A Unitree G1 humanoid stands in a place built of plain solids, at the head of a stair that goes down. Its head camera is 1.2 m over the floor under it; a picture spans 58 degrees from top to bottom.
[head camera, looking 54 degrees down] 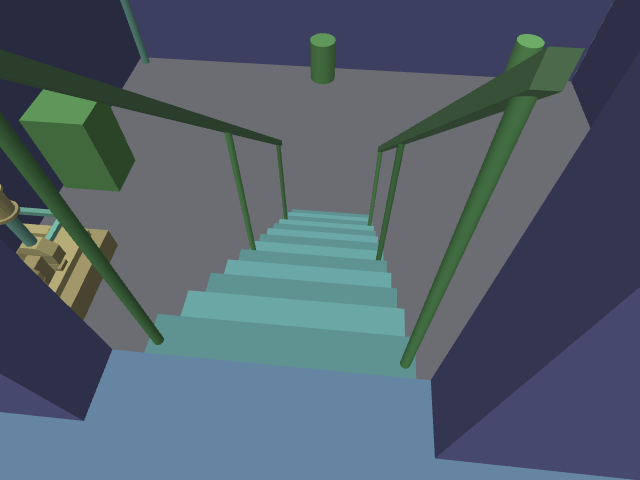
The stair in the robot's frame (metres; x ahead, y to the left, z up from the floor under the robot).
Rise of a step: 0.21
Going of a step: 0.22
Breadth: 0.91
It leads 6 degrees to the right of straight ahead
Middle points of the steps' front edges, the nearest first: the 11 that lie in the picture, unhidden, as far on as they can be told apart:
0.44 0.15 0.00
0.65 0.13 -0.21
0.86 0.10 -0.41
1.08 0.08 -0.62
1.29 0.06 -0.82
1.51 0.04 -1.03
1.72 0.02 -1.24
1.94 0.00 -1.44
2.15 -0.02 -1.65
2.36 -0.04 -1.86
2.58 -0.06 -2.06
